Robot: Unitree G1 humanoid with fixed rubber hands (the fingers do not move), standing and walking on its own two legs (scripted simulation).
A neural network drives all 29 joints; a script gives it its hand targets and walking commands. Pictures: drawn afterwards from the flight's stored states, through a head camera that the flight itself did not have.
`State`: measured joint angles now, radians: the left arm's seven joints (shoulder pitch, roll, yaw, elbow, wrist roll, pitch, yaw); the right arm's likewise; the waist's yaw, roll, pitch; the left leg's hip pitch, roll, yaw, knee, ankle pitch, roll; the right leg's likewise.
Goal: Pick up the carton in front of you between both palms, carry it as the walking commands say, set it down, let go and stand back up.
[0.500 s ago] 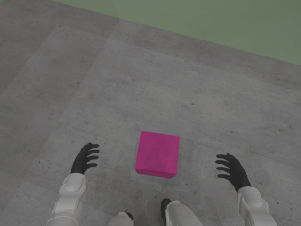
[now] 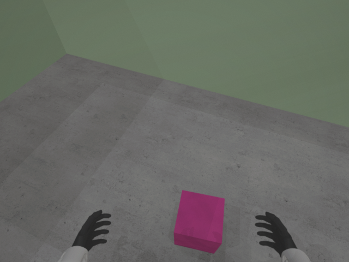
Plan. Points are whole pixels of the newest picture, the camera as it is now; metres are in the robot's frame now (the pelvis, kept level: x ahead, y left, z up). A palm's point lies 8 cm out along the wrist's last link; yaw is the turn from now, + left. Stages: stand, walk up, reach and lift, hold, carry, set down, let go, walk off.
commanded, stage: let go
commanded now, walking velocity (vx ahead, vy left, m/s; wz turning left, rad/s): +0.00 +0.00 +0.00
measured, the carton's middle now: (198, 222) +0.38 -0.09 -0.65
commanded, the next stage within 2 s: stand in 0.18 s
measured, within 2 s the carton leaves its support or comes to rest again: neither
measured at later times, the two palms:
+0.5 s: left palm out of the picture +0.12 +0.27 -0.08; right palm out of the picture +0.14 -0.31 -0.10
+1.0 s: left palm out of the picture +0.10 +0.27 -0.09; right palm out of the picture +0.12 -0.32 -0.10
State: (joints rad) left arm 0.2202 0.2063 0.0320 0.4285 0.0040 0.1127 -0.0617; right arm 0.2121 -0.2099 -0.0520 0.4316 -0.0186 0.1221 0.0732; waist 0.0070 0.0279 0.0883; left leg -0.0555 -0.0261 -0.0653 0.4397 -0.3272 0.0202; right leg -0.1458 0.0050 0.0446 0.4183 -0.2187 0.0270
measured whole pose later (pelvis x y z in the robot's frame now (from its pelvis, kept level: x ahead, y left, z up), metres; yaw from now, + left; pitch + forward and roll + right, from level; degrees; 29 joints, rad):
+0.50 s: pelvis +0.00 -0.02 -0.01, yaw +1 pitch +0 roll +0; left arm 0.19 0.33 0.05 0.76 0.05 0.01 0.02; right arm 0.21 -0.35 -0.05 0.68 -0.04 0.02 -0.02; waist 0.00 0.05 0.01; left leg -0.15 -0.01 -0.08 0.51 -0.36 -0.01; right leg -0.25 0.01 0.02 0.53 -0.28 0.00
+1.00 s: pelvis +0.00 -0.03 +0.00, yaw +1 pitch -2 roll +0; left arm 0.14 0.33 0.04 0.93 0.03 0.00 0.01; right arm 0.20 -0.37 -0.01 0.83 -0.03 0.00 -0.03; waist 0.01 0.04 0.02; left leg -0.08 0.00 -0.09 0.43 -0.32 -0.02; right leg -0.19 0.02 0.01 0.46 -0.24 -0.01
